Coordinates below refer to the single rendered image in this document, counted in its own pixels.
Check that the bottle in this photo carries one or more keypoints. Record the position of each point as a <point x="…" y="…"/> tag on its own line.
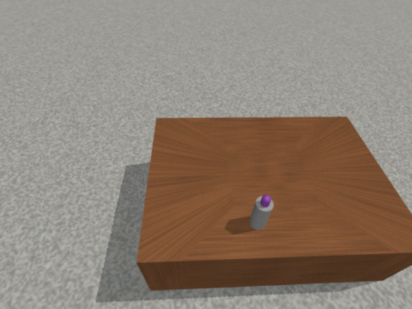
<point x="261" y="212"/>

